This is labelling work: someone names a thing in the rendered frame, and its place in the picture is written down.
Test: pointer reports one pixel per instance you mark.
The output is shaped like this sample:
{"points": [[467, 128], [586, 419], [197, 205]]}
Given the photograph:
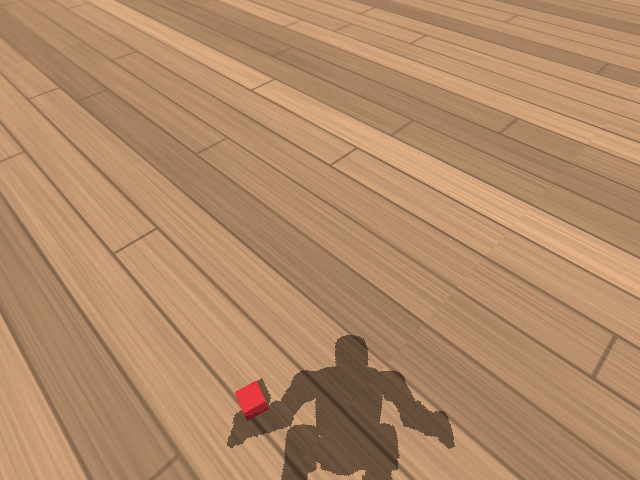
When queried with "cube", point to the cube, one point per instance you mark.
{"points": [[251, 400]]}

